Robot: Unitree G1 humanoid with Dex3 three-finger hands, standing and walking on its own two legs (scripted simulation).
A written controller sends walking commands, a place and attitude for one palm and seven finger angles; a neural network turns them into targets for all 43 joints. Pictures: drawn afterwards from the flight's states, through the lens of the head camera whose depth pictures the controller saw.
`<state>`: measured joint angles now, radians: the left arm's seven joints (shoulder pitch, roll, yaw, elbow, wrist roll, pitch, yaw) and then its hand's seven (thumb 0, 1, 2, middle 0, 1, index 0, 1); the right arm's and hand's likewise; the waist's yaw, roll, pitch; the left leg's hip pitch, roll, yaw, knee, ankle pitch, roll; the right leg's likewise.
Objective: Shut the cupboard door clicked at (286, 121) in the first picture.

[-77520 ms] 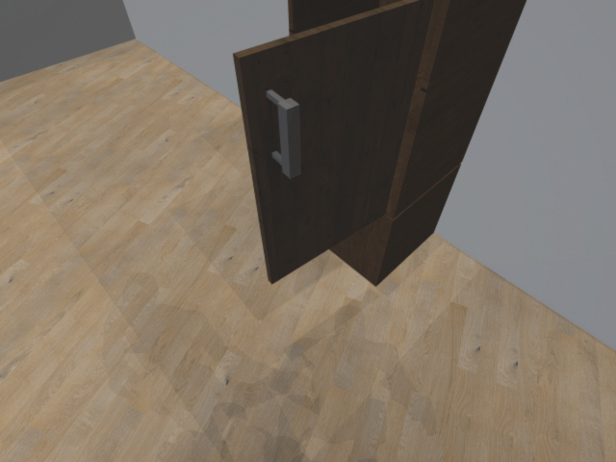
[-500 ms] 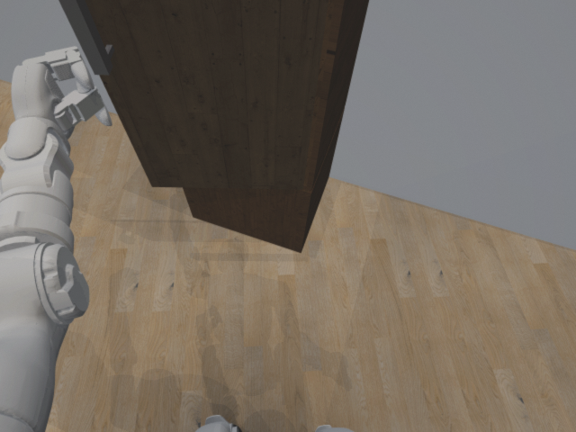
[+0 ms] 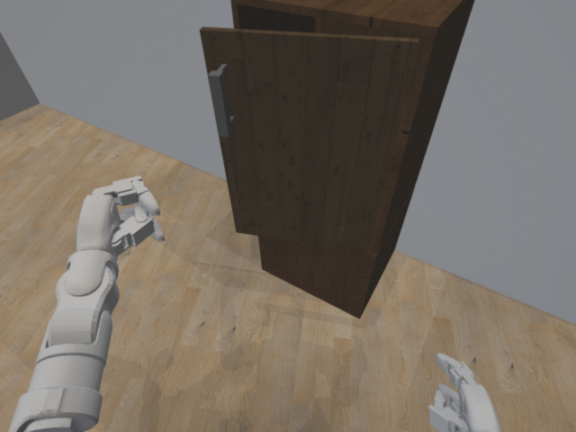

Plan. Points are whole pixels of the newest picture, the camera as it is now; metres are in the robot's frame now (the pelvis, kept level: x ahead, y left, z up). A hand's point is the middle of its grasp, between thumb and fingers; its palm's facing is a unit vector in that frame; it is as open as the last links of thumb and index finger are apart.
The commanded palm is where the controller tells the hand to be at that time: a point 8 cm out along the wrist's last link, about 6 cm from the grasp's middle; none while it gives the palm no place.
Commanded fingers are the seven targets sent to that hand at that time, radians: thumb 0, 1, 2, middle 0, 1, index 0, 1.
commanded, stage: draw the hand back to the body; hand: left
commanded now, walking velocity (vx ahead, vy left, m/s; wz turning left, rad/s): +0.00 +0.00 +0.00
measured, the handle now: (224, 100) +0.72 +0.19 +0.13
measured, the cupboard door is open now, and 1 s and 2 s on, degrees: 20 20 20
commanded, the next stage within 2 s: step back with the hand held close in 0.94 s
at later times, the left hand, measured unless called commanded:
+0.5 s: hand (72, 300) +0.21 +0.25 +0.16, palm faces +0.42 -0.83 -0.37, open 5.6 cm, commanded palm +0.15 +0.29 +0.18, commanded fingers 0.00 0.90 0.90 -0.25 -0.36 -0.25 -0.36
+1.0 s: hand (86, 299) +0.21 +0.23 +0.17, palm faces +0.45 -0.79 -0.41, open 7.4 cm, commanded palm +0.16 +0.27 +0.19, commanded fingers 0.00 0.90 0.90 -0.20 -0.30 -0.20 -0.30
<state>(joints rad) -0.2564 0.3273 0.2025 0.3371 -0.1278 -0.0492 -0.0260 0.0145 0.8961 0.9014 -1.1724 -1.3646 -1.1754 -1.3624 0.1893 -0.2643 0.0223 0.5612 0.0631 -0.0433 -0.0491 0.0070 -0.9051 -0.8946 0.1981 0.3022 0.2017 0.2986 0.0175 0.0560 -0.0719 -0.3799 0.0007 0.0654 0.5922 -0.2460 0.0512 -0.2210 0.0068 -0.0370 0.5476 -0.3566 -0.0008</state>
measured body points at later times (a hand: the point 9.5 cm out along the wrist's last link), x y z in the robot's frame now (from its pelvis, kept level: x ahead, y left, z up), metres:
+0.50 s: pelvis +0.00 -0.01 +0.01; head -0.02 -0.04 +0.46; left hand +0.19 +0.29 +0.18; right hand +0.17 -0.23 -0.09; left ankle +0.04 +0.08 -0.73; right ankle -0.04 -0.12 -0.73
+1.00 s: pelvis +0.02 -0.04 +0.01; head +0.01 -0.07 +0.46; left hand +0.18 +0.27 +0.19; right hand +0.23 -0.25 -0.07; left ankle +0.04 +0.08 -0.73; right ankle -0.04 -0.12 -0.73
